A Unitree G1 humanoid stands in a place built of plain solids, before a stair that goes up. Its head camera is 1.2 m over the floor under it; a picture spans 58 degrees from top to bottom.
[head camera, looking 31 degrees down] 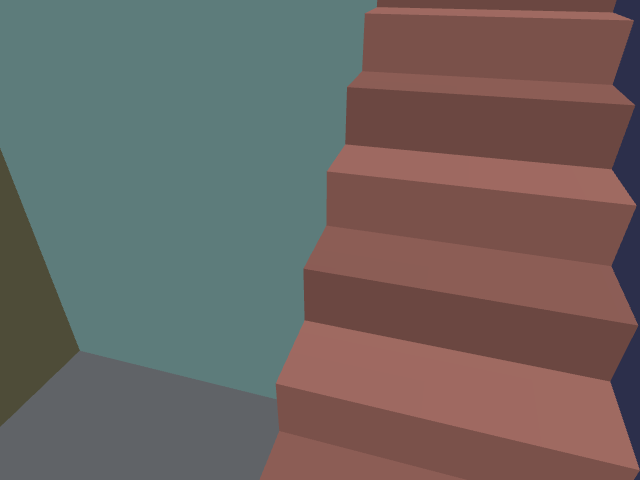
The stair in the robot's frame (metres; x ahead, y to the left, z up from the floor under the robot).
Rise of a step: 0.18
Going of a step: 0.23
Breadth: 0.87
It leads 16 degrees to the right of straight ahead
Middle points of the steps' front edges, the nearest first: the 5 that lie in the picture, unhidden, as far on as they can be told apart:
0.59 -0.31 0.37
0.81 -0.37 0.55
1.03 -0.44 0.74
1.24 -0.50 0.92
1.46 -0.56 1.10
